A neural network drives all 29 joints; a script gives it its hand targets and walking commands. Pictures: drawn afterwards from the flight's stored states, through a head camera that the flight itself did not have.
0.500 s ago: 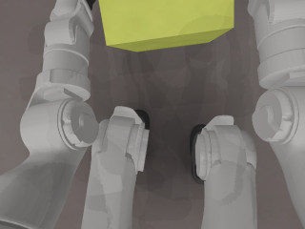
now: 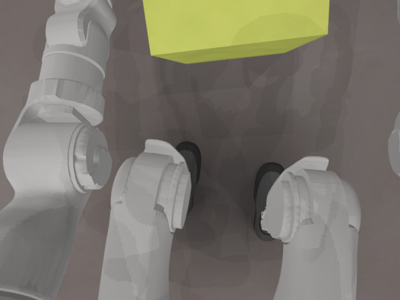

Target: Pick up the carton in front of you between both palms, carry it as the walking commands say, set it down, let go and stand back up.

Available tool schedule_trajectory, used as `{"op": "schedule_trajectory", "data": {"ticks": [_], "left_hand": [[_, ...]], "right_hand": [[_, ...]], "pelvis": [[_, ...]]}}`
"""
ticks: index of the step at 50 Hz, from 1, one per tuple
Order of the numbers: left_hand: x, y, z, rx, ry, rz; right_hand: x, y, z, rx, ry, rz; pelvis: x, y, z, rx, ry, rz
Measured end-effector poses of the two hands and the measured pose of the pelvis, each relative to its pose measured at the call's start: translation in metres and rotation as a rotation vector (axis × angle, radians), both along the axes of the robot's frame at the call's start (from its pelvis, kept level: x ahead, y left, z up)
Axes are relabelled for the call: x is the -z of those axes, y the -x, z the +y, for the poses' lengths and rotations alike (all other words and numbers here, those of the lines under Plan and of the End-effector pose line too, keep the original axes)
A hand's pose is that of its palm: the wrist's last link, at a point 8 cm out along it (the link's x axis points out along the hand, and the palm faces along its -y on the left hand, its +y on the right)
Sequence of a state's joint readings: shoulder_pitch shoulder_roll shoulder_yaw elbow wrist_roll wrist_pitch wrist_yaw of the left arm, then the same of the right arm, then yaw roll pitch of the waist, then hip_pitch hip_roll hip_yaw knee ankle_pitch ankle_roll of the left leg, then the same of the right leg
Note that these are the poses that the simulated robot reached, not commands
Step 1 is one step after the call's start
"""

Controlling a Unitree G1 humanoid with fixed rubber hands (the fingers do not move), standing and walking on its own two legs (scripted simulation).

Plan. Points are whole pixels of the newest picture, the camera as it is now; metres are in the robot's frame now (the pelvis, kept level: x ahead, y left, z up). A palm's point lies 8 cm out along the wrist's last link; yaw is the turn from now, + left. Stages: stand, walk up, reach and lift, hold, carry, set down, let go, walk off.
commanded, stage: set down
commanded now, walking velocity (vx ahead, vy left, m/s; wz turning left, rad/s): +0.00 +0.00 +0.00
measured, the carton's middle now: out of the picture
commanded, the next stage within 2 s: let go in 0.94 s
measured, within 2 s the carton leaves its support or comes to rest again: neither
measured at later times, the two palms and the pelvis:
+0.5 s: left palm out of the picture +0.55 +0.21 +0.01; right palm out of the picture +0.61 -0.17 +0.01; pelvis +0.01 +0.00 +0.12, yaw +0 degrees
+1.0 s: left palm out of the picture +0.54 +0.22 +0.16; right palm out of the picture +0.61 -0.17 +0.17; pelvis +0.03 +0.00 +0.26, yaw -1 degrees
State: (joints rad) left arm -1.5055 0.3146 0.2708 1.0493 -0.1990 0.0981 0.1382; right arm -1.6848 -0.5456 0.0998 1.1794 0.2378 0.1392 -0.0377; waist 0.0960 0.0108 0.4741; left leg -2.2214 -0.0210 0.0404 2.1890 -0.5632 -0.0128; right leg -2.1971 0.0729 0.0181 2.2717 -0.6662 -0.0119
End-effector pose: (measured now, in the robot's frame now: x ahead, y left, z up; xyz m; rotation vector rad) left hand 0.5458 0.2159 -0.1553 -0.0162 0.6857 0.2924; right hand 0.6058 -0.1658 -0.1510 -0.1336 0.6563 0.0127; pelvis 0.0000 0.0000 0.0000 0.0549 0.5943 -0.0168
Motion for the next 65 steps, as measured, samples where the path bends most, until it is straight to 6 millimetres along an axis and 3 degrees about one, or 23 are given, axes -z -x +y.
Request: {"op": "schedule_trajectory", "data": {"ticks": [6, 14, 28, 43, 50, 56, 65], "left_hand": [[-0.050, -0.005, -0.006, 0.003, 0.008, -0.049], [-0.111, -0.001, -0.009, -0.008, 0.005, -0.035], [-0.185, -0.002, 0.001, -0.014, -0.011, -0.053], [-0.282, 0.003, 0.004, -0.012, -0.003, -0.057], [-0.317, 0.007, 0.003, 0.002, -0.013, -0.050], [-0.334, 0.020, 0.000, 0.081, -0.042, -0.017], [-0.371, 0.075, 0.011, 0.245, -0.093, 0.080]], "right_hand": [[-0.047, -0.003, 0.010, -0.005, 0.002, -0.027], [-0.111, -0.001, 0.004, 0.009, 0.002, 0.003], [-0.181, -0.006, -0.005, -0.005, 0.003, -0.010], [-0.282, -0.007, -0.006, -0.016, -0.009, -0.004], [-0.318, -0.003, -0.009, -0.016, -0.005, 0.004], [-0.335, 0.020, -0.016, 0.020, 0.040, 0.019], [-0.362, 0.100, -0.025, 0.101, 0.084, 0.060]], "pelvis": [[-0.021, 0.003, 0.001, -0.011, 0.011, 0.026], [-0.066, 0.001, 0.000, -0.014, 0.016, 0.128], [-0.134, -0.009, -0.002, -0.013, 0.017, 0.230], [-0.222, -0.023, 0.000, -0.007, 0.023, 0.243], [-0.259, -0.030, 0.001, -0.002, 0.027, 0.228], [-0.287, -0.040, 0.003, 0.003, 0.036, 0.205], [-0.331, -0.064, 0.010, 0.010, 0.050, 0.097]]}}
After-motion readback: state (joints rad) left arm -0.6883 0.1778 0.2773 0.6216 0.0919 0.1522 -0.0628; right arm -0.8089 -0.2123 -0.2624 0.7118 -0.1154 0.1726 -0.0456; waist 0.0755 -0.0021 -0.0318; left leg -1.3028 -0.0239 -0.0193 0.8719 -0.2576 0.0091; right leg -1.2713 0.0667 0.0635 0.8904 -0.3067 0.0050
